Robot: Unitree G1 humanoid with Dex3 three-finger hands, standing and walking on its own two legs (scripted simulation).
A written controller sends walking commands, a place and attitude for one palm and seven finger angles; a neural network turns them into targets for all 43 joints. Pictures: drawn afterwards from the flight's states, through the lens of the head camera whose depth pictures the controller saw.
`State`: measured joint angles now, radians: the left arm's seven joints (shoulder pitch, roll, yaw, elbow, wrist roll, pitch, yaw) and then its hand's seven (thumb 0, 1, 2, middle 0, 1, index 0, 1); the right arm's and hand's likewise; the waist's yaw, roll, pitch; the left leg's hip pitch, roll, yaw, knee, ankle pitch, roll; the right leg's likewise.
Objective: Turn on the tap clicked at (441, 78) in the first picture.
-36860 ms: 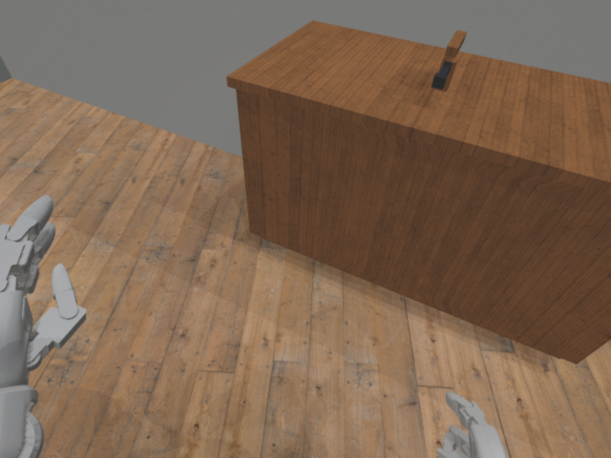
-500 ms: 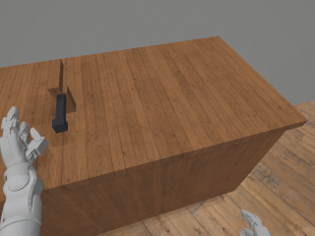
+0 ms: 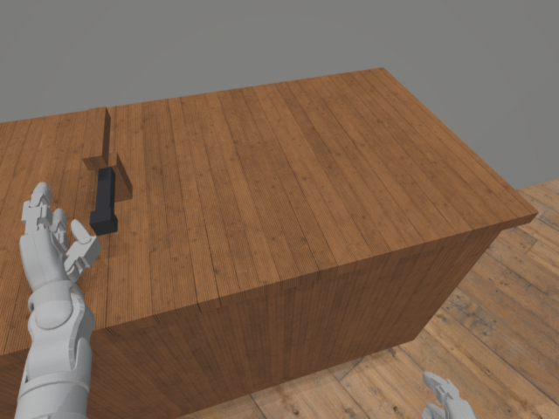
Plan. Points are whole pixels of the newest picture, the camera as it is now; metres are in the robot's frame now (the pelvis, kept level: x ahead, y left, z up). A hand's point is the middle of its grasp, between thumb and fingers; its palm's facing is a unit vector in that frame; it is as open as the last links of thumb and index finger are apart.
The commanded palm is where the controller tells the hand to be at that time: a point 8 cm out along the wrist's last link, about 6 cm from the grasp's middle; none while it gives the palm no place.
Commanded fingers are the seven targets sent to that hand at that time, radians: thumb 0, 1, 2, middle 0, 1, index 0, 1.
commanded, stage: push the lever round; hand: left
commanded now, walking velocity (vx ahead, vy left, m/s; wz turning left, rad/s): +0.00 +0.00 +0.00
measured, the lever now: (104, 221) +0.36 +0.28 +0.09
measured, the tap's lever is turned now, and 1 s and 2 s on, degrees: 0 24 53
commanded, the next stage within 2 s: none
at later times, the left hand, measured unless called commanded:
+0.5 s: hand (114, 233) +0.34 +0.26 +0.09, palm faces +0.57 -0.82 -0.06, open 7.8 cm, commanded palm +0.30 +0.29 +0.09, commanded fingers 0.00 0.90 0.90 -0.15 -0.15 -0.15 -0.15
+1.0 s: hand (143, 226) +0.35 +0.22 +0.10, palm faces +0.64 -0.76 -0.05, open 7.7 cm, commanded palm +0.31 +0.24 +0.09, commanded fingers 0.00 0.90 0.90 -0.15 -0.15 -0.15 -0.15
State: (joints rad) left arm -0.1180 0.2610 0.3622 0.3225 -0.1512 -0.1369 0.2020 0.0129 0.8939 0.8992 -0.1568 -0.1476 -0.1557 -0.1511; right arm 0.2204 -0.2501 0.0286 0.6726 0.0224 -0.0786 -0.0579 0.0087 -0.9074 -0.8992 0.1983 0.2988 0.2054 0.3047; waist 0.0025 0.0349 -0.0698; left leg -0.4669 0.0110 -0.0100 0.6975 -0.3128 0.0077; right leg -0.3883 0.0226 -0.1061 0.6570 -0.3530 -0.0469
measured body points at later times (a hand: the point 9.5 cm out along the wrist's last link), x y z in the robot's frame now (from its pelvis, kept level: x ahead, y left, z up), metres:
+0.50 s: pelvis +0.00 -0.01 +0.00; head +0.02 -0.01 +0.45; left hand +0.30 +0.30 +0.10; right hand +0.15 -0.25 -0.10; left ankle +0.03 +0.11 -0.72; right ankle -0.01 -0.09 -0.72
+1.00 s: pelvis +0.01 -0.01 +0.00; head +0.01 -0.01 +0.45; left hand +0.31 +0.26 +0.10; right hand +0.17 -0.24 -0.10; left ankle +0.03 +0.11 -0.72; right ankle -0.01 -0.09 -0.72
